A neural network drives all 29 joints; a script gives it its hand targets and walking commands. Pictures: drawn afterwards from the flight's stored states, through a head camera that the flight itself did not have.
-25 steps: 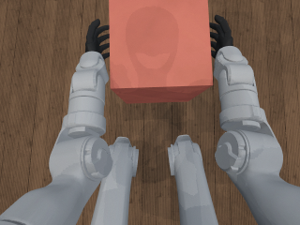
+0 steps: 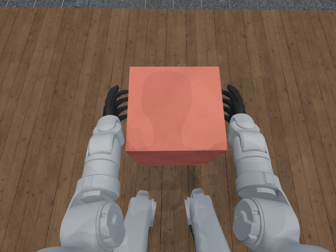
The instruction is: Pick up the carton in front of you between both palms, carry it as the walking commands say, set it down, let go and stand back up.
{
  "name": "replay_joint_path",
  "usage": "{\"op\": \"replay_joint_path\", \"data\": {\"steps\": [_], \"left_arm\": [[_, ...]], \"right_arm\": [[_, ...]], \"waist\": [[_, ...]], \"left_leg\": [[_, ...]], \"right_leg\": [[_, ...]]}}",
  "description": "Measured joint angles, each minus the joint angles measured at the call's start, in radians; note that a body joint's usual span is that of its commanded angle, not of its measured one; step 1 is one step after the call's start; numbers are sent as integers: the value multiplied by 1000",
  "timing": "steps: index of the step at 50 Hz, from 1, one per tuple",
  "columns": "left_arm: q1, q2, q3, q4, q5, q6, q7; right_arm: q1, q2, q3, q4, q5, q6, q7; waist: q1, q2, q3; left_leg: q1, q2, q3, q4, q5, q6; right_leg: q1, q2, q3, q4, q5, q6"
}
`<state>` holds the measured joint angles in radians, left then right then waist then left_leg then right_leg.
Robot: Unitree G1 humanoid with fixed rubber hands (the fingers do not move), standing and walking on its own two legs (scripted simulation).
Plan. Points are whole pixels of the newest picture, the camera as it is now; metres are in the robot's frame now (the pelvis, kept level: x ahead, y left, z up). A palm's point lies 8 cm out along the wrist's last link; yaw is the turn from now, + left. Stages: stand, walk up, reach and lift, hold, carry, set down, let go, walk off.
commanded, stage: reach and lift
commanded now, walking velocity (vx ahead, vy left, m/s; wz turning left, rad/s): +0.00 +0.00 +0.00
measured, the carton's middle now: (173, 123) +0.44 -0.01 -0.12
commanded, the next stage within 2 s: hold in 1.82 s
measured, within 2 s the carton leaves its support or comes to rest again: neither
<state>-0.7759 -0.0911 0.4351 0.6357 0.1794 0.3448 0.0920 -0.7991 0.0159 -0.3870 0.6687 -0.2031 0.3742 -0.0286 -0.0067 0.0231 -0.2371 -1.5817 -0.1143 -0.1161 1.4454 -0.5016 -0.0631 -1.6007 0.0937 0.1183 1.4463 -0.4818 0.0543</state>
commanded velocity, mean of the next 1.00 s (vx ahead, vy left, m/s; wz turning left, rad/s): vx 0.00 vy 0.00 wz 0.00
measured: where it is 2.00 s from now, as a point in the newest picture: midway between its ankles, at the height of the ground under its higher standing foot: (169, 241)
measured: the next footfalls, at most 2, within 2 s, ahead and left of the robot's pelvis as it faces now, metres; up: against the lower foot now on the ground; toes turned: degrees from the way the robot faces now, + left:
none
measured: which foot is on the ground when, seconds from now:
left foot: down 0.00-1.00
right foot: down 0.00-1.00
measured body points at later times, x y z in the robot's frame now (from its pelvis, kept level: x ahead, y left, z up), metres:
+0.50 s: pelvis +0.05 +0.00 +0.13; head +0.12 +0.00 +0.58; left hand +0.40 +0.14 +0.11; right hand +0.39 -0.16 +0.10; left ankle +0.07 +0.14 -0.56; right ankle +0.08 -0.13 -0.56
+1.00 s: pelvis +0.06 +0.00 +0.18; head +0.02 +0.00 +0.63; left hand +0.36 +0.15 +0.20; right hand +0.36 -0.15 +0.19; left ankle +0.07 +0.14 -0.56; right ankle +0.08 -0.13 -0.56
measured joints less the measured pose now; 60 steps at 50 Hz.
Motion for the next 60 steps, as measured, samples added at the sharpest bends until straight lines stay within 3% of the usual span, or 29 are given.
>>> {"op": "replay_joint_path", "data": {"steps": [23, 31, 40, 47, 60], "left_arm": [[342, -57, -82, -60, 23, -25, -28], [453, -68, -122, -133, 29, 40, -39], [529, -57, -180, -234, 44, 174, -61], [489, -66, -152, -215, 103, 246, -83], [447, -78, -124, -241, 122, 258, -95]], "right_arm": [[359, 90, 52, -90, -10, -27, 2], [472, 112, 90, -163, -14, 33, 3], [561, 131, 144, -277, -27, 163, -3], [524, 139, 117, -260, -79, 236, 19], [479, 148, 90, -284, -93, 249, 30]], "waist": [[4, -7, 45], [6, -14, 84], [4, -18, 124], [7, -19, 169], [7, -18, 228]], "left_leg": [[714, 36, -28, -534, 117, 31], [1009, 52, -32, -753, 182, 40], [1301, 67, -38, -951, 247, 46], [1393, 70, -35, -983, 262, 47], [1403, 73, -34, -979, 271, 44]], "right_leg": [[719, -23, 18, -540, 116, -21], [1014, -36, 27, -759, 180, -28], [1307, -50, 28, -957, 244, -33], [1400, -52, 28, -991, 261, -34], [1409, -52, 23, -987, 269, -35]]}}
